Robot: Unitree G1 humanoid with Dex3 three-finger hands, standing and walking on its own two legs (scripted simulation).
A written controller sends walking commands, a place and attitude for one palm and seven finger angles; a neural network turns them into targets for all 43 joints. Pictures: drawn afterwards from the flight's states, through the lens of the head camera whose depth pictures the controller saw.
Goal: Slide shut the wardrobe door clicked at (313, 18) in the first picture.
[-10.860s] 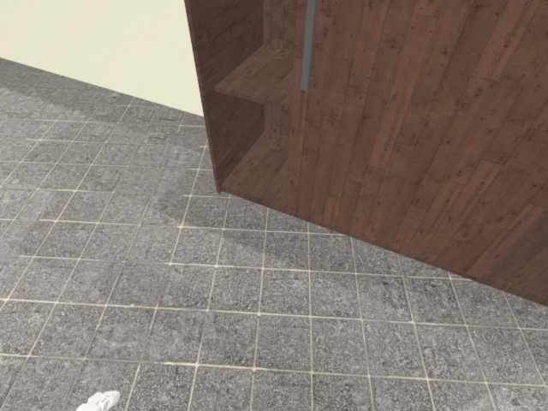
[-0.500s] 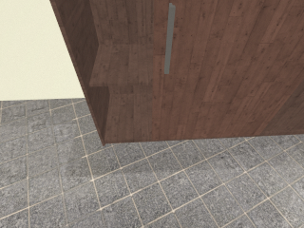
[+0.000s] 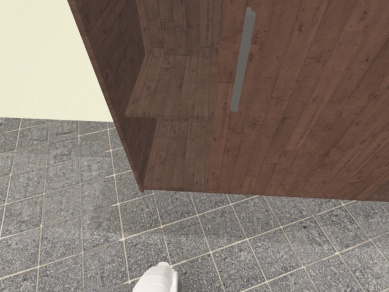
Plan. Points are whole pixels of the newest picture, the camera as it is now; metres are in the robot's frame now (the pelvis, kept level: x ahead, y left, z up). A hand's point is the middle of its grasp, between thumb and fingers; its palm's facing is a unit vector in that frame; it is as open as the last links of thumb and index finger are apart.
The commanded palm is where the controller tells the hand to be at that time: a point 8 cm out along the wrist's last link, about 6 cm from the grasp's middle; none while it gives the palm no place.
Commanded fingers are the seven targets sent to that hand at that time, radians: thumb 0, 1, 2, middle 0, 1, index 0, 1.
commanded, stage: take the last steps up to it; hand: right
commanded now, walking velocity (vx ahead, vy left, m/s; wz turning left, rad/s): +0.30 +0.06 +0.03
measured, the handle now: (240, 65) +0.67 -0.06 +0.10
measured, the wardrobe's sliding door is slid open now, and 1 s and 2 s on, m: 0.36 0.36 0.36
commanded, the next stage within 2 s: come to a stop and stand still in 0.30 s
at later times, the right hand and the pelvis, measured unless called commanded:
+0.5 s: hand (263, 287) +0.18 -0.14 -0.17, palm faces +0.09 +0.98 -0.16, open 7.3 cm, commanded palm none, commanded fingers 0.00 -0.90 -0.90 0.20 0.30 0.20 0.30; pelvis +0.19 +0.02 +0.00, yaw +0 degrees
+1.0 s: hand (255, 271) +0.20 -0.12 -0.15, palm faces +0.03 +0.95 -0.31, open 7.3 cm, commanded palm none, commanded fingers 0.00 -0.90 -0.90 0.20 0.30 0.20 0.30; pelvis +0.17 +0.09 +0.00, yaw +2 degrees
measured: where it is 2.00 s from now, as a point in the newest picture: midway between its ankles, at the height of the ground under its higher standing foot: outside the picture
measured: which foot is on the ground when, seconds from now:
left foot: up 0.00-0.06, down 0.08-0.56, up 0.58-0.86, down 0.88-1.00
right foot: down 0.00-0.06, up 0.08-0.48, down 0.50-0.88, up 0.90-1.00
